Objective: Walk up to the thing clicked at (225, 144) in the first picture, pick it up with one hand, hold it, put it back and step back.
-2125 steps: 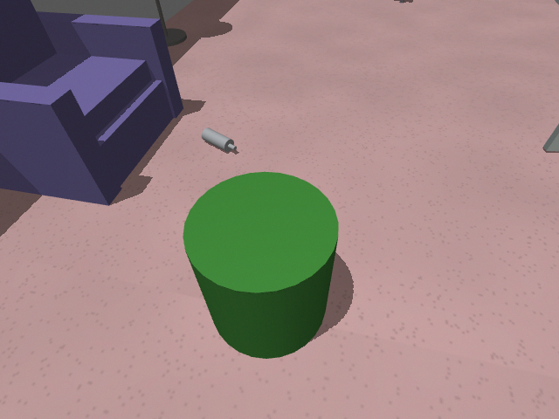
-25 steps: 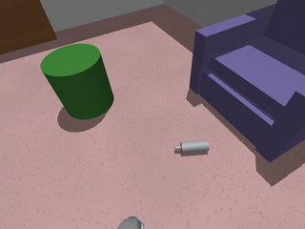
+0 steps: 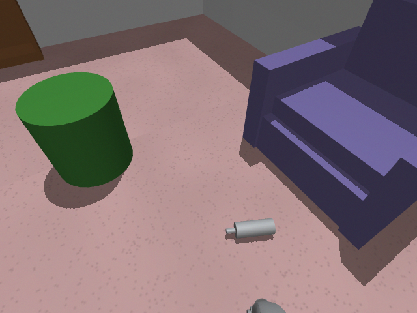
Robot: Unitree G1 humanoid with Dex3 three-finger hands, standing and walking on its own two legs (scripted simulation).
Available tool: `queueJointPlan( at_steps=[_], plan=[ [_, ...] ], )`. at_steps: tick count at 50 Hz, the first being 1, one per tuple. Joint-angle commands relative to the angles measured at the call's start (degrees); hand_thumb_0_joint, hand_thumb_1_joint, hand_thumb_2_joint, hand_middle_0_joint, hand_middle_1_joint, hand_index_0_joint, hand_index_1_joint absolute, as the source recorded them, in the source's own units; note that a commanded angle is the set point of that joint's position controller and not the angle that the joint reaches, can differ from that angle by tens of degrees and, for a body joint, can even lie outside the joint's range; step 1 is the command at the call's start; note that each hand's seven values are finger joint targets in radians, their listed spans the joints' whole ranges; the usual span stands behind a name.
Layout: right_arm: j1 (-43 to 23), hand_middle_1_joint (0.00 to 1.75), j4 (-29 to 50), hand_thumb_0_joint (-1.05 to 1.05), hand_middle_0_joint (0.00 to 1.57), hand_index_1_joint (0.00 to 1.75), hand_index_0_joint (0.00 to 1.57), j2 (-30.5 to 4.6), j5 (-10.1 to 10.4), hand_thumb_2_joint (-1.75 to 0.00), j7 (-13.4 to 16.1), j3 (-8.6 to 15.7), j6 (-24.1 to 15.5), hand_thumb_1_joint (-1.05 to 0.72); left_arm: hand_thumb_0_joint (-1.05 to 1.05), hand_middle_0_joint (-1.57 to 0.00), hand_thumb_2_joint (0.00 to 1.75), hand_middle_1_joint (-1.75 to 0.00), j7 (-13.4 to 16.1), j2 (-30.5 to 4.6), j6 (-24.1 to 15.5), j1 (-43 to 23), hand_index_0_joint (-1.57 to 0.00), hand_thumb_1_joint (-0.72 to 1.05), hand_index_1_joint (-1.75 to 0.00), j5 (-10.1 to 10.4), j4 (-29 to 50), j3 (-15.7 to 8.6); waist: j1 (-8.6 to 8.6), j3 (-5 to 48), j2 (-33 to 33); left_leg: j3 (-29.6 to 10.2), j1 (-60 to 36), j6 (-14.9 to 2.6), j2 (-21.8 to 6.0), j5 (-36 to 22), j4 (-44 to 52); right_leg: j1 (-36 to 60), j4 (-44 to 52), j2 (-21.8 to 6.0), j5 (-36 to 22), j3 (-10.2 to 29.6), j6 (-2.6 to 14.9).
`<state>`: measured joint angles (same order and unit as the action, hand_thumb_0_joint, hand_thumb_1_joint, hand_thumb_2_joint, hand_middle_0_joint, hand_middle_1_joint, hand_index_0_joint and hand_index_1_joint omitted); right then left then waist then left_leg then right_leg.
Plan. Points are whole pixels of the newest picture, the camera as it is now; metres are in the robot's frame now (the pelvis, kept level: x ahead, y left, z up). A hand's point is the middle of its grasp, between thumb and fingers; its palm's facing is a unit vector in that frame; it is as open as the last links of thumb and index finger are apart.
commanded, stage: walk up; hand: right
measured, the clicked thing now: (249, 228) +0.63 -0.21 -0.73
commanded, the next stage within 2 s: none
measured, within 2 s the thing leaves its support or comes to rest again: neither
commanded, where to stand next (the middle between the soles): +0.19 -0.02 m, yaw +1 degrees
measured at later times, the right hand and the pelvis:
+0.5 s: hand out of the picture +0.14 -0.31 -0.16, palm faces -0.06 +0.92 -0.38, open 7.4 cm; pelvis +0.09 -0.04 -0.01, yaw +2 degrees
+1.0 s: hand (328, 272) +0.24 -0.26 -0.14, palm faces -0.07 +0.95 -0.31, open 7.4 cm; pelvis +0.11 -0.02 +0.01, yaw +2 degrees
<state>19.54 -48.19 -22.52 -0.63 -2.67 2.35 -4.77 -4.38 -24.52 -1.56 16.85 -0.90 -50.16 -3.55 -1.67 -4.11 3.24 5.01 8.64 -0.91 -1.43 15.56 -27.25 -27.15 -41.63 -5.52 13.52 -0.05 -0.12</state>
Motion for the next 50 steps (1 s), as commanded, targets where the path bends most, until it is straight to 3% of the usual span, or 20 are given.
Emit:
queueJointPlan(
  at_steps=[1, 3, 4, 5, 6, 7, 8, 11, 12, 17, 23, 25, 26, 27, 28, 29, 31, 33, 37, 50],
  plan=[
    [-1.49, 0.3, 4.69, 0.0, 0.2, 0.3, 0.2, -16.67, 0.05, -0.9, 0.89, 5.05, -0.87, -0.9, 0.0, -0.2, 0.9, -0.3, 0.57, -8.72, -2.71, -1.14, -0.2, 0.9, -0.3, -0.2, 4.63, -3.11, 0.16, 0.35, -11.06, -9.78, 6.02, -10.57, -13.53, 2.32, 8.95, 6.93, 7.13, 0.83, -2.96, -2.55, 0.27],
    [-2.51, 0.3, 4.7, 0.0, 0.2, 0.3, 0.2, -16.19, 0.17, -0.9, 0.98, 4.41, -0.29, -0.9, 0.0, -0.2, 0.9, -0.3, 0.91, -9.16, -3.03, 1.31, -0.2, 0.9, -0.3, -0.4, 3.2, -3.57, 2.7, 0.49, -7.94, -7.96, 11.1, -9.06, -12.09, 3.05, 3.19, 15.0, 10.77, 3.02, -2.95, -4.45, 1.08],
    [-1.44, 0.3, 4.89, 0.0, 0.2, 0.3, 0.2, -14.17, -0.02, -0.9, 1.05, 3.54, -0.19, -0.9, 0.0, -0.2, 0.9, -0.3, 1.43, -10.48, -3.31, 4.47, -0.2, 0.9, -0.3, -0.45, 2.27, -4.04, 4.4, 2.74, -3.83, -6.46, 13.55, -7.49, -10.72, -1.96, -3.43, 21.7, 11.82, 3.77, -1.22, -3.77, 2.05],
    [0.19, 0.3, 4.91, 0.0, 0.2, 0.3, 0.2, -11.04, -0.17, -0.9, 1.08, 2.44, -0.1, -0.9, 0.0, -0.2, 0.9, -0.3, 2.25, -13.41, -3.67, 10.38, -0.2, 0.9, -0.3, -0.67, 0.98, -4.95, 6.9, 6.54, 6.28, -3.18, 15.99, -5.4, -7.08, -3.31, -18.54, 27.83, 16.97, -0.87, 7.44, 3.96, 3.82],
    [3.44, 0.3, 4.55, 0.0, 0.2, 0.3, 0.2, -6.01, 0.78, -0.9, 1.26, 0.9, 0.3, -0.9, 0.0, -0.2, 0.9, -0.3, 2.96, -17.1, -3.84, 8.51, -0.2, 0.9, -0.3, -0.98, 2.49, -5.31, 4.26, 5.11, 18.02, -0.34, 26.64, -1.05, 1.81, 13.57, -30.49, 29.34, 24.11, -13.86, 7.3, 26.1, 7.64],
    [4.86, 0.3, 2.19, 0.0, 0.2, 0.3, 0.2, -12.18, 0.52, -0.9, 2.42, 2.64, 1.41, -0.9, 0.0, -0.2, 0.9, -0.3, 2.94, -18.72, -3.56, 6.83, -0.2, 0.9, -0.3, 0.29, 3.71, -5.68, 4.18, 4.03, 9.87, -4.63, 25.77, -1.79, 1.22, 17.19, -34.85, 24.04, 27.4, -19.23, 11.7, 33.63, 13.04],
    [3.27, 0.3, 1.8, 0.0, 0.2, 0.3, 0.2, -14.75, 0.21, -0.9, 2.77, 3.02, 1.73, -0.9, 0.0, -0.2, 0.9, -0.3, 2.9, -18.1, -3.16, 5.41, -0.2, 0.9, -0.3, 1.0, 3.71, -5.78, 3.91, 0.88, 8.42, -6.83, 25.9, -2.1, -0.8, 16.97, -37.72, 20.71, 27.18, -19.74, 10.61, 33.34, 15.64],
    [3.01, 0.3, 0.18, 0.0, 0.2, 0.3, 0.2, -12.93, 0.85, -0.9, 2.4, 2.77, 1.99, -0.9, 0.0, -0.2, 0.9, -0.3, 3.77, -12.44, -3.65, 2.6, -0.2, 0.9, -0.3, 0.76, 4.9, -3.42, 2.08, 0.52, 3.21, -10.93, 22.14, -2.06, -2.37, 9.27, -34.37, 18.59, 23.19, -10.99, -14.88, 13.06, 10.08],
    [4.09, 0.3, -0.32, 0.0, 0.2, 0.3, 0.2, -12.13, 1.01, -0.9, 2.21, 2.66, 2.33, -0.9, 0.0, -0.2, 0.9, -0.3, 3.9, -12.62, -3.84, 2.52, -0.2, 0.9, -0.3, 1.02, 4.56, -3.36, 1.6, 1.2, 4.83, -10.06, 20.42, -1.58, -2.28, 7.01, -33.47, 17.44, 22.75, -10.15, -18.34, 10.19, 9.3],
    [3.03, 0.3, -2.37, 0.0, 0.2, 0.3, 0.2, -10.56, 0.65, -0.9, 2.25, 2.21, 3.7, -0.9, 0.0, -0.2, 0.9, -0.3, 4.6, -11.61, -2.98, -3.43, -0.2, 0.9, -0.3, 0.43, 6.02, -2.41, 0.76, 1.18, 5.44, -6.81, 14.72, 0.48, -2.43, 3.03, -23.28, 10.63, 23.32, -8.88, -9.4, 3.56, 11.33],
    [-0.17, 0.3, -4.2, 0.0, 0.2, 0.3, 0.2, -9.89, 0.48, -0.9, 2.88, 2.18, 3.47, -0.9, 0.0, -0.2, 0.9, -0.3, 4.51, -12.47, -1.12, -5.19, -0.2, 0.9, -0.3, 0.62, 4.96, -2.04, 0.92, 5.08, 4.88, -2.97, 5.89, 0.18, -0.83, 0.75, -12.22, 8.83, 14.96, -10.2, -12.41, 4.53, 11.53],
    [0.43, 0.3, -5.61, 0.0, 0.2, 0.3, 0.2, -10.08, -0.04, -0.9, 3.25, 2.28, 2.8, -0.9, 0.0, -0.2, 0.9, -0.3, 4.37, -9.95, -0.4, -7.51, -0.2, 0.9, -0.3, 1.25, 4.65, -0.88, -0.92, 6.22, 1.28, -3.99, 0.12, -0.98, -0.47, -3.02, -2.2, 6.75, 9.73, -8.09, -7.06, 3.4, 8.14],
    [-1.29, 0.3, -5.21, 0.0, 0.2, 0.3, 0.2, -12.0, -0.41, -0.9, 3.48, 2.64, 2.17, -0.9, 0.0, -0.2, 0.9, -0.3, 4.38, -7.44, -0.25, -5.94, -0.2, 0.9, -0.3, 1.59, 4.18, -0.09, -0.42, 6.76, -5.19, -11.38, -1.17, -2.56, -4.98, -5.92, 2.13, 5.16, 5.73, -5.53, -4.03, 1.79, 5.07],
    [-5.18, 0.3, -4.08, 0.0, 0.2, 0.3, 0.2, -14.66, -0.86, -0.9, 3.59, 2.95, 1.48, -0.9, 0.0, -0.2, 0.9, -0.3, 4.36, -5.35, -0.11, -4.3, -0.2, 0.9, -0.3, 1.83, 3.63, 0.63, 2.15, 5.11, -13.26, -23.29, 2.21, -5.42, -12.73, -7.23, 6.65, 3.77, 1.4, -0.35, 2.79, -1.21, 2.15],
    [-9.73, 0.3, -3.56, 0.0, 0.2, 0.3, 0.2, -16.32, -0.18, -0.9, 3.48, 2.72, 1.76, -0.9, 0.0, -0.2, 0.9, -0.3, 4.74, -6.56, 0.26, -4.78, -0.2, 0.9, -0.3, 1.74, 2.21, 0.42, 2.68, 2.73, -13.0, -25.92, 9.66, -10.85, -17.32, -5.71, 7.78, 7.85, 1.64, 3.42, 12.87, -1.85, 1.21],
    [-13.14, 0.3, -3.28, 0.0, 0.2, 0.3, 0.2, -16.46, -0.15, -0.9, 3.25, 2.28, 2.11, -0.9, 0.0, -0.2, 0.9, -0.3, 4.94, -8.14, 0.3, -3.04, -0.2, 0.9, -0.3, 1.5, -0.23, -0.26, 3.56, 2.13, -13.61, -24.43, 16.56, -11.04, -16.67, -3.46, 6.22, 15.2, 1.83, 2.63, 12.57, -0.9, 1.52],
    [-12.45, 0.3, -4.08, 0.0, 0.2, 0.3, 0.2, -12.48, 0.18, -0.9, 3.09, 0.95, 2.49, -0.9, 0.0, -0.2, 0.9, -0.3, 4.51, -9.44, -0.2, -5.08, -0.2, 0.9, -0.3, 1.67, -2.03, -0.39, 3.55, 1.69, -10.48, -15.08, 17.84, -4.53, -10.11, -0.02, 5.01, 18.93, 11.13, 0.36, 4.71, 0.74, 2.35],
    [-12.84, 0.3, -5.43, 0.0, 0.2, 0.3, 0.2, -11.41, 0.26, -0.9, 3.04, 0.67, 2.38, -0.9, 0.0, -0.2, 0.9, -0.3, 4.14, -9.05, -0.39, -7.6, -0.2, 0.9, -0.3, 1.59, -3.02, -0.13, 2.63, 4.83, -10.99, -11.84, 11.12, -1.88, -6.7, -0.58, 3.75, 17.25, 14.29, -1.68, 1.13, 2.83, 3.23],
    [-14.78, 0.3, -6.97, 0.0, 0.2, 0.3, 0.2, -11.24, 0.24, -0.9, 2.79, 0.49, 2.5, -0.9, 0.0, -0.2, 0.9, -0.3, 3.9, -8.47, -0.47, -9.02, -0.2, 0.9, -0.3, 1.01, -6.07, 0.98, 1.92, 4.01, -10.57, -14.26, 9.5, -2.06, -8.05, 7.1, 8.43, 16.48, 16.69, -0.69, 4.18, 1.71, 2.38],
    [-17.7, 0.3, -13.28, 0.0, 0.2, 0.3, 0.2, -9.48, 0.74, -0.9, 2.5, -0.17, 3.09, -0.9, 0.0, -0.2, 0.9, -0.3, 4.35, -8.92, -1.56, -13.57, -0.2, 0.9, -0.3, 0.51, -12.31, 1.57, 1.09, 6.49, -1.07, -9.18, -1.93, -0.69, -5.94, -9.68, 8.93, 17.19, 25.56, -3.37, -5.09, 2.94, 1.66]
  ],
)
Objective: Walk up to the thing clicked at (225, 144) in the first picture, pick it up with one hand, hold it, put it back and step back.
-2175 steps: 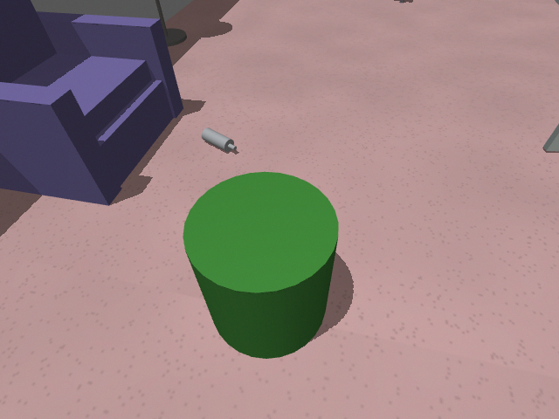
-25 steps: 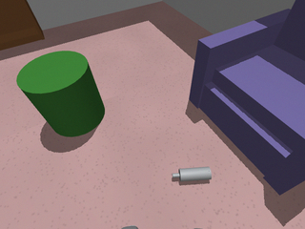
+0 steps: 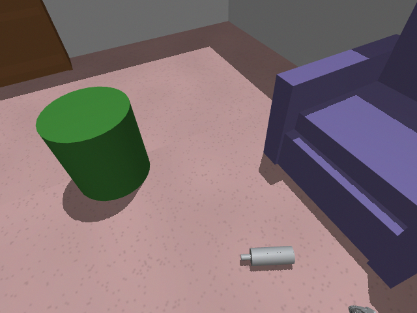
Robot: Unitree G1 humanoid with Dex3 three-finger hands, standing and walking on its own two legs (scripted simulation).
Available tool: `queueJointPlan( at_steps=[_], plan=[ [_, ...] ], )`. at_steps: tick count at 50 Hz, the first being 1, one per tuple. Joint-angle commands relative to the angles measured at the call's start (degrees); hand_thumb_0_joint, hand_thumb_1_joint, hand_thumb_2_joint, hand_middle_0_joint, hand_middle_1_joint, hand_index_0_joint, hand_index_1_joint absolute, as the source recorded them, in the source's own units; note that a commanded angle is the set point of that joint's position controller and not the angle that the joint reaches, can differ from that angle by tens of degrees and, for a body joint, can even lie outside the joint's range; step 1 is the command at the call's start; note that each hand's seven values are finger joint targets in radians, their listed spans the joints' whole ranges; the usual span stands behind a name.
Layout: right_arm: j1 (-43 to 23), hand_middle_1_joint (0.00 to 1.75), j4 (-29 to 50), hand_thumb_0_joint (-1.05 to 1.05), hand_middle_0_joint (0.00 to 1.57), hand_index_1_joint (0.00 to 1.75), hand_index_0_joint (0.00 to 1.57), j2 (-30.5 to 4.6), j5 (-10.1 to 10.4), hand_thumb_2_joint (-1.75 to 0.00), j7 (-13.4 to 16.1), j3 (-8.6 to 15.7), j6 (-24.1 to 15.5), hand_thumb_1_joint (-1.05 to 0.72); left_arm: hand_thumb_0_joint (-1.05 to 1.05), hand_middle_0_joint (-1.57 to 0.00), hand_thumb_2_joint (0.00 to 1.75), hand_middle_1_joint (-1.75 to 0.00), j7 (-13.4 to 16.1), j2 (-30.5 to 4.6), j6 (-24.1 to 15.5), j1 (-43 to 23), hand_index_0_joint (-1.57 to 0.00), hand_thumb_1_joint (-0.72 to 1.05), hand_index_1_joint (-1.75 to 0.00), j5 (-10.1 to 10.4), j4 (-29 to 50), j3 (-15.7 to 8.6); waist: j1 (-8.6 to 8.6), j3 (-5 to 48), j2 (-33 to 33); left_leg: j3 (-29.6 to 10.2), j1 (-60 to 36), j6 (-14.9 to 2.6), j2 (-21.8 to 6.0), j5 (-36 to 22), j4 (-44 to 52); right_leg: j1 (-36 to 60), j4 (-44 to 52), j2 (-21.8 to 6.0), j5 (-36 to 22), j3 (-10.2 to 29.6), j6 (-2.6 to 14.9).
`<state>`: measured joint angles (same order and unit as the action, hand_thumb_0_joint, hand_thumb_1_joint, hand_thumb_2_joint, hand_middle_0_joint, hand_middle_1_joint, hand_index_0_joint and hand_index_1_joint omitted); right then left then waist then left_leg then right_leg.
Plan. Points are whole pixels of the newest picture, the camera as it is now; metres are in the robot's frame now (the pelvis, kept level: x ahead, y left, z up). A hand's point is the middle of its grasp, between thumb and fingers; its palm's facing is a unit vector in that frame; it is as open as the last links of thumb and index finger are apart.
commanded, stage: walk up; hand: right
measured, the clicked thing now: (266, 256) +0.51 -0.20 -0.74
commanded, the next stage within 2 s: stand in 1.06 s
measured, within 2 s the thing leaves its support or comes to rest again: neither
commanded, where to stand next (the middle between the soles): +0.07 +0.00 m, yaw -2 degrees
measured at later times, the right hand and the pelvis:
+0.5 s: hand out of the picture +0.09 -0.25 -0.15, palm faces +0.01 +0.94 -0.34, open 7.4 cm; pelvis +0.02 +0.00 +0.01, yaw -1 degrees
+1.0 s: hand out of the picture +0.11 -0.25 -0.15, palm faces +0.00 +0.95 -0.32, open 7.4 cm; pelvis +0.03 +0.00 +0.01, yaw +0 degrees
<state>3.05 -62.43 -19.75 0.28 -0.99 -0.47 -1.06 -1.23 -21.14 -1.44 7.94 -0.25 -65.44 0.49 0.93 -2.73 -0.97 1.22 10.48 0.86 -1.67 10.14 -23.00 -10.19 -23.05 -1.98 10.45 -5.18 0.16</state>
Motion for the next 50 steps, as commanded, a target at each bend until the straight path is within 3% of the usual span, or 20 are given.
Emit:
queueJointPlan(
  at_steps=[1, 10, 15, 25, 41, 46, 50],
  plan=[
    [-1.44, 0.3, 0.82, 0.0, 0.2, 0.3, 0.2, -12.18, -0.08, -0.9, 0.78, 2.6, -0.58, -0.9, 0.0, -0.2, 0.9, -0.3, 1.21, -11.92, -1.68, -4.69, -0.2, 0.9, -0.3, -0.14, 2.78, -2.31, -1.65, 5.07, 2.95, -5.49, -3.86, -2.2, -5.84, -4.83, 4.95, 0.46, 7.13, -6.89, -2.4, 7.96, 1.31],
    [-3.14, 0.3, -1.39, 0.0, 0.2, 0.3, 0.2, -12.03, -0.38, -0.9, 0.79, 2.48, -0.39, -0.9, 0.0, -0.2, 0.9, -0.3, 1.43, -12.1, -1.23, -5.62, -0.2, 0.9, -0.3, -0.08, 1.43, -2.76, -0.73, 4.76, 1.7, -5.0, -3.28, -1.7, -6.0, -5.21, 6.89, 3.17, 7.82, -6.92, -3.82, 7.43, 1.07],
    [-2.32, 0.3, -2.06, 0.0, 0.2, 0.3, 0.2, -11.76, -0.34, -0.9, 0.91, 2.47, -0.51, -0.9, 0.0, -0.2, 0.9, -0.3, 1.51, -11.98, -1.09, -6.13, -0.2, 0.9, -0.3, 0.02, 1.34, -2.94, -0.85, 6.05, 0.64, -4.71, -3.36, -1.47, -6.33, -8.14, 7.3, 6.25, 7.17, -7.0, -7.79, 6.78, 1.16],
    [-2.1, 0.3, -2.67, 0.0, 0.2, 0.3, 0.2, -11.53, -0.65, -0.9, 1.2, 2.65, -0.54, -0.9, 0.0, -0.2, 0.9, -0.3, 1.43, -11.24, -0.53, -7.08, -0.2, 0.9, -0.3, -0.02, 1.02, -3.09, -0.84, 3.88, -0.01, -4.62, -2.27, -1.09, -6.25, -6.06, 8.65, 6.39, 8.36, -6.75, -6.07, 6.9, 0.79],
    [-1.99, 0.3, -1.79, 0.0, 0.2, 0.3, 0.2, -11.65, -1.02, -0.9, 1.35, 3.19, -0.53, -0.9, 0.0, -0.2, 0.9, -0.3, 1.5, -10.88, -0.55, -6.39, -0.2, 0.9, -0.3, -0.22, 1.21, -3.14, -0.81, 5.8, 1.07, -4.16, -5.46, -1.29, -6.4, -8.37, 8.09, 6.19, 8.49, -6.72, -7.7, 6.78, 0.78],
    [-1.58, 0.3, -1.61, 0.0, 0.2, 0.3, 0.2, -11.54, -0.92, -0.9, 1.39, 3.25, -0.37, -0.9, 0.0, -0.2, 0.9, -0.3, 1.65, -10.83, -0.59, -6.31, -0.2, 0.9, -0.3, -0.14, 1.49, -3.15, -0.99, 5.66, 1.03, -3.93, -5.27, -1.31, -6.33, -9.86, 7.72, 6.78, 7.97, -6.89, -9.61, 6.46, 0.81],
    [-2.04, 0.3, -1.33, 0.0, 0.2, 0.3, 0.2, -11.44, -0.81, -0.9, 1.34, 3.16, -0.28, -0.9, 0.0, -0.2, 0.9, -0.3, 1.65, -10.64, -0.51, -5.9, -0.2, 0.9, -0.3, -0.17, 1.61, -3.0, -0.95, 3.63, 1.16, -4.21, -4.55, -1.11, -6.12, -8.26, 8.12, 5.18, 8.63, -6.5, -7.79, 6.77, 0.56]
  ],
)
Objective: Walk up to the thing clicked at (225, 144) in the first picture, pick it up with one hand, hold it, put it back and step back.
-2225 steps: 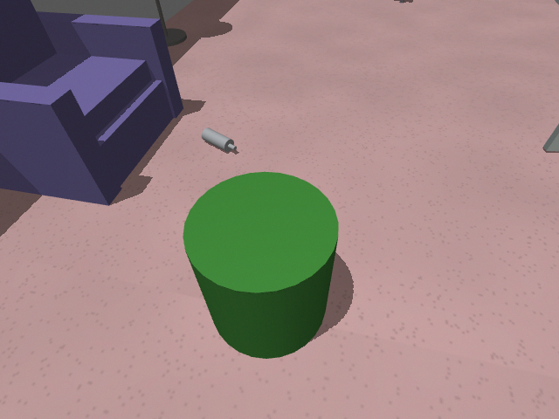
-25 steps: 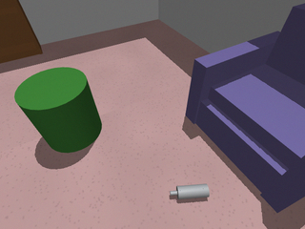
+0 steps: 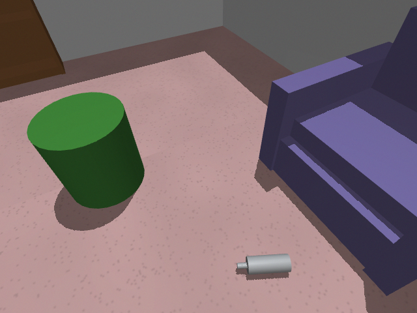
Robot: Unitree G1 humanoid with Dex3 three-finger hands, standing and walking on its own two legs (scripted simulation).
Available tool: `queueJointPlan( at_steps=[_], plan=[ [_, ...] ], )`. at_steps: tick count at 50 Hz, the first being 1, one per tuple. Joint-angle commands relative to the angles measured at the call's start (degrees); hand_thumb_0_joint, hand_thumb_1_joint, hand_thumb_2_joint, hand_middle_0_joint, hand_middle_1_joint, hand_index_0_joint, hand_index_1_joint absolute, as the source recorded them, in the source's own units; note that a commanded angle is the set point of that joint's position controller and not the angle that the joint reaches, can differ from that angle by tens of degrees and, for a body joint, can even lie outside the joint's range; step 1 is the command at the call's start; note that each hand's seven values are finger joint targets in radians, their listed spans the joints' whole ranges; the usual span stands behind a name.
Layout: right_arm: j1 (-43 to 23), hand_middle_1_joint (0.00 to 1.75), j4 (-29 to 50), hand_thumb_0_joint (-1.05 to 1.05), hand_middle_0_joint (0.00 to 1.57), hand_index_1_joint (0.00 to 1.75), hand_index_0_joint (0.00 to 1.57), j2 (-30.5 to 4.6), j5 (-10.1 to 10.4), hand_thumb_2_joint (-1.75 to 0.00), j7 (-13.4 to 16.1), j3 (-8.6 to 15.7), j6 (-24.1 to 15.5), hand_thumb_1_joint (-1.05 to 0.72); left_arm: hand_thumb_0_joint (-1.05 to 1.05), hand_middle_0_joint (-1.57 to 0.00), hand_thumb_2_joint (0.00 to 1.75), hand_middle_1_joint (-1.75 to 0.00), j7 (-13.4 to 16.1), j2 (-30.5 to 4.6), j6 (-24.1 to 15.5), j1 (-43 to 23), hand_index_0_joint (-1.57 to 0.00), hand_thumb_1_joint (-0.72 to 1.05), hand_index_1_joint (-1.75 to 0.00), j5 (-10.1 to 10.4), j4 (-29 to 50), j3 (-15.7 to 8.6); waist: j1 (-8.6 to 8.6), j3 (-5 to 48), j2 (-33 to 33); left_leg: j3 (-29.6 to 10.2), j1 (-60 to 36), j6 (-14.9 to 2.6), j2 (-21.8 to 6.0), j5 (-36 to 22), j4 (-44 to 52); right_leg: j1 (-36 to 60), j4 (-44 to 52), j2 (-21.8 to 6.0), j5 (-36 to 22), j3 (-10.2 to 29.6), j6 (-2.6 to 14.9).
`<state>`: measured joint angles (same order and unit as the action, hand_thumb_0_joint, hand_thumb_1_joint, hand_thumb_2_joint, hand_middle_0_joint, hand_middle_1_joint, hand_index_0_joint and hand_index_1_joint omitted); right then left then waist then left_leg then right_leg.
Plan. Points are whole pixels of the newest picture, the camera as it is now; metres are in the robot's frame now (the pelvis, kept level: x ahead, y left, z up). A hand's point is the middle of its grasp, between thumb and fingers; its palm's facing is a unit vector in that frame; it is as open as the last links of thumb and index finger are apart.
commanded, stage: walk up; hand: right
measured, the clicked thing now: (263, 264) +0.48 -0.20 -0.74
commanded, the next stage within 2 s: stand in 0.06 s
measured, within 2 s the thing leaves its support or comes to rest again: neither
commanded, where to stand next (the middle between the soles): +0.05 +0.00 m, yaw -1 degrees
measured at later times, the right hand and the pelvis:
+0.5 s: hand out of the picture +0.08 -0.25 -0.15, palm faces -0.02 +0.94 -0.34, open 7.4 cm; pelvis +0.00 +0.00 +0.00, yaw +0 degrees
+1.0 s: hand out of the picture +0.07 -0.25 -0.15, palm faces -0.02 +0.94 -0.34, open 7.4 cm; pelvis +0.00 +0.01 +0.00, yaw -1 degrees
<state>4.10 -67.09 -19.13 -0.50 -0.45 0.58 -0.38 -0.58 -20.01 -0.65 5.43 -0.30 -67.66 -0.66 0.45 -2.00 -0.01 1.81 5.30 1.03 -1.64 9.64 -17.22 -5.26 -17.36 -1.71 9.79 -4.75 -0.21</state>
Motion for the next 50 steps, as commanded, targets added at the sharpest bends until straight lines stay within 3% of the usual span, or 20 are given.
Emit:
queueJointPlan(
  at_steps=[1, 5, 28, 34, 39, 46, 50],
  plan=[
    [-3.15, 0.3, 3.31, 0.0, 0.2, 0.3, 0.2, -12.12, -0.22, -0.9, 0.82, 2.14, -0.92, -0.9, 0.0, -0.2, 0.9, -0.3, 1.01, -12.06, -1.29, -3.59, -0.2, 0.9, -0.3, -0.21, 3.97, -1.97, -0.37, 3.34, 0.17, -4.71, 0.27, -1.47, -6.15, -7.7, 2.29, 0.49, 2.8, -6.92, -6.81, 6.32, 1.21],
    [-2.88, 0.3, 4.02, 0.0, 0.2, 0.3, 0.2, -12.58, 0.21, -0.9, 0.95, 1.94, -1.25, -0.9, 0.0, -0.2, 0.9, -0.3, 1.14, -11.78, -1.31, -3.52, -0.2, 0.9, -0.3, -0.36, 4.33, -1.66, -0.26, 3.78, -0.42, -4.96, -0.27, -1.53, -6.77, -9.37, 2.21, 1.14, 2.8, -7.48, -10.93, 6.82, 0.5],
    [-1.18, 0.3, 5.12, 0.0, 0.2, 0.3, 0.2, -13.29, 0.0, -0.9, 0.86, 1.67, -1.34, -0.9, 0.0, -0.2, 0.9, -0.3, 0.75, -11.78, -1.09, -2.83, -0.2, 0.9, -0.3, -0.35, 4.8, -1.38, 0.02, 2.92, -0.49, -5.64, 1.0, -1.84, -6.99, -4.97, 3.62, 0.94, 3.33, -7.02, -3.82, 6.69, 0.73],
    [-0.74, 0.3, 5.25, 0.0, 0.2, 0.3, 0.2, -13.16, 0.1, -0.9, 0.91, 1.57, -1.35, -0.9, 0.0, -0.2, 0.9, -0.3, 0.76, -11.97, -1.2, -2.73, -0.2, 0.9, -0.3, -0.34, 4.85, -1.38, -0.21, 3.12, 0.03, -5.3, 0.95, -1.79, -6.73, -6.11, 3.17, 1.19, 3.23, -7.25, -6.53, 7.06, 0.66],
    [-0.48, 0.3, 5.33, 0.0, 0.2, 0.3, 0.2, -13.36, 0.01, -0.9, 0.86, 1.62, -1.27, -0.9, 0.0, -0.2, 0.9, -0.3, 0.82, -12.07, -1.13, -2.24, -0.2, 0.9, -0.3, -0.37, 4.94, -1.27, -0.1, 3.0, 0.2, -5.57, 0.97, -1.92, -6.9, -5.32, 3.42, 0.45, 3.21, -6.97, -4.52, 6.79, 0.73],
    [-0.41, 0.3, 5.5, 0.0, 0.2, 0.3, 0.2, -13.4, -0.03, -0.9, 0.96, 1.51, -1.39, -0.9, 0.0, -0.2, 0.9, -0.3, 0.85, -12.13, -1.05, -1.9, -0.2, 0.9, -0.3, -0.42, 4.99, -1.28, -0.19, 3.47, -0.36, -5.26, 0.7, -1.9, -7.0, -7.42, 2.86, 1.03, 2.79, -7.2, -6.81, 7.02, 0.87],
    [0.04, 0.3, 5.29, 0.0, 0.2, 0.3, 0.2, -12.94, 0.01, -0.9, 0.93, 1.33, -1.37, -0.9, 0.0, -0.2, 0.9, -0.3, 0.83, -12.09, -1.1, -1.99, -0.2, 0.9, -0.3, -0.37, 4.97, -1.19, -0.33, 2.44, -0.19, -4.95, 1.11, -1.76, -6.69, -5.7, 3.11, 0.23, 3.07, -7.14, -5.93, 7.14, 0.65]
  ],
)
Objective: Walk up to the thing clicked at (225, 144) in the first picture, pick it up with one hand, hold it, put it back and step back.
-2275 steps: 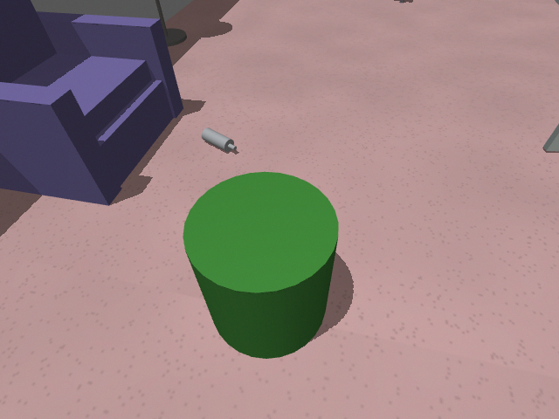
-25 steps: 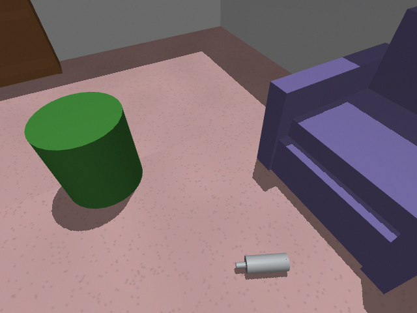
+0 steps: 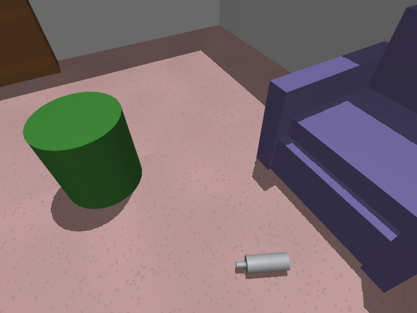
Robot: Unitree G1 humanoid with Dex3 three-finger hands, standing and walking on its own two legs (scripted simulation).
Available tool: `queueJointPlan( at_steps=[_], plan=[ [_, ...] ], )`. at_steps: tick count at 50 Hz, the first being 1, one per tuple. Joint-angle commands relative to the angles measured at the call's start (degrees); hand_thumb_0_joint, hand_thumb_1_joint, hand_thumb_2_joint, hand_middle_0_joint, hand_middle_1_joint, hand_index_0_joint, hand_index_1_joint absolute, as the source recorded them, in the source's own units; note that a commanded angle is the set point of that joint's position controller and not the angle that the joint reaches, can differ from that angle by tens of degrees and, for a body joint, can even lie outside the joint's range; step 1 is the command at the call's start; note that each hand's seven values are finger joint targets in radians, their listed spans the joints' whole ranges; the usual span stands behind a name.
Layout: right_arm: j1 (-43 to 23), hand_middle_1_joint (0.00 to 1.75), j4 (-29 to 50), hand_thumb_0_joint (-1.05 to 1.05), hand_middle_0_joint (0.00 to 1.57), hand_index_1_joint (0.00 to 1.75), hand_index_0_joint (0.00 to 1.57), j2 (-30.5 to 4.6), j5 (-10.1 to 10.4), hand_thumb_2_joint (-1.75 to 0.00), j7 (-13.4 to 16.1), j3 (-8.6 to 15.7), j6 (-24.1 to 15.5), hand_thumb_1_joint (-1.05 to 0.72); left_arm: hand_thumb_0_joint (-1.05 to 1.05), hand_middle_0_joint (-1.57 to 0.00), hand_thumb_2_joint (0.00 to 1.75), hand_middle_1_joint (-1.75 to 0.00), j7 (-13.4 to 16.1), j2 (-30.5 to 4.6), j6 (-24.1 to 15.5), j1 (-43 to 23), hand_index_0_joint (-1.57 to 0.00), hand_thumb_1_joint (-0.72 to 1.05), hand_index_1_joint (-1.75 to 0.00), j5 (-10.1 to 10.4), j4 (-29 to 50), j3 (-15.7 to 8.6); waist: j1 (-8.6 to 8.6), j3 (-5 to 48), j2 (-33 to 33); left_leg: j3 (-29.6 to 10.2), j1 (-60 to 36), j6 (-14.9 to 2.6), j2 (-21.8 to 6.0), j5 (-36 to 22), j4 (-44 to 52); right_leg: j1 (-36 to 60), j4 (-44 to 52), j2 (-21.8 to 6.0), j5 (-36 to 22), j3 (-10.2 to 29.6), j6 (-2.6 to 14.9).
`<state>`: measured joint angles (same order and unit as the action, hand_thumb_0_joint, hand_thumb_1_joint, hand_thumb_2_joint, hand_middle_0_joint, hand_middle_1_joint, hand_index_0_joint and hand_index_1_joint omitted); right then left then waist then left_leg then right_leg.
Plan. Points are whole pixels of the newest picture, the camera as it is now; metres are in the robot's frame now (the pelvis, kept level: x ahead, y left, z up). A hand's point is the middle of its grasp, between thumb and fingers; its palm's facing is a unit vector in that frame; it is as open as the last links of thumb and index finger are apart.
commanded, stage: stand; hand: right
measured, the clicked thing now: (261, 263) +0.49 -0.20 -0.74
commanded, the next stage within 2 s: walk up in 1.66 s
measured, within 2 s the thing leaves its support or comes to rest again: neither
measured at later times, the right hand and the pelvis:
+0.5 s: hand out of the picture +0.08 -0.25 -0.15, palm faces -0.03 +0.94 -0.35, open 7.4 cm; pelvis +0.01 +0.00 +0.00, yaw +0 degrees
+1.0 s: hand out of the picture +0.08 -0.25 -0.16, palm faces -0.03 +0.94 -0.34, open 7.4 cm; pelvis +0.01 +0.00 +0.00, yaw +0 degrees
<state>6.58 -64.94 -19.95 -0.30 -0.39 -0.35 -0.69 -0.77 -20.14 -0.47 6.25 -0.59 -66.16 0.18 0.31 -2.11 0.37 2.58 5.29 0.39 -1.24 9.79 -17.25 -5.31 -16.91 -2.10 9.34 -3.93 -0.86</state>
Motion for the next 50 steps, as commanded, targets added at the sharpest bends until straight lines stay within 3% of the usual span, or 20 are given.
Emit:
queueJointPlan(
  at_steps=[1, 12, 50],
  plan=[
    [-2.58, 0.3, 3.17, 0.0, 0.2, 0.3, 0.2, -12.49, -0.22, -0.9, 0.89, 2.35, -1.0, -0.9, 0.0, -0.2, 0.9, -0.3, 1.05, -11.91, -1.2, -3.04, -0.2, 0.9, -0.3, -0.02, 3.52, -2.08, -0.3, 2.47, -0.91, -5.88, 1.16, -1.17, -7.14, -5.38, 3.28, 0.34, 2.61, -6.67, -5.06, 6.39, 1.37],
    [-2.21, 0.3, 3.43, 0.0, 0.2, 0.3, 0.2, -12.56, -0.23, -0.9, 0.82, 2.37, -1.07, -0.9, 0.0, -0.2, 0.9, -0.3, 1.11, -11.94, -1.45, -3.1, -0.2, 0.9, -0.3, -0.07, 3.76, -2.11, -0.41, 3.7, -0.68, -5.48, 0.66, -1.37, -7.09, -8.73, 2.19, 1.88, 2.51, -7.1, -8.91, 6.33, 1.25],
    [-2.02, 0.3, 3.55, 0.0, 0.2, 0.3, 0.2, -12.5, -0.28, -0.9, 0.84, 2.58, -1.06, -0.9, 0.0, -0.2, 0.9, -0.3, 1.24, -11.92, -1.34, -2.33, -0.2, 0.9, -0.3, -0.12, 4.13, -2.02, -0.2, 2.92, -0.48, -5.89, -0.01, -1.27, -7.38, -8.63, 2.71, 1.29, 2.73, -6.95, -7.2, 6.03, 1.54]
  ],
)
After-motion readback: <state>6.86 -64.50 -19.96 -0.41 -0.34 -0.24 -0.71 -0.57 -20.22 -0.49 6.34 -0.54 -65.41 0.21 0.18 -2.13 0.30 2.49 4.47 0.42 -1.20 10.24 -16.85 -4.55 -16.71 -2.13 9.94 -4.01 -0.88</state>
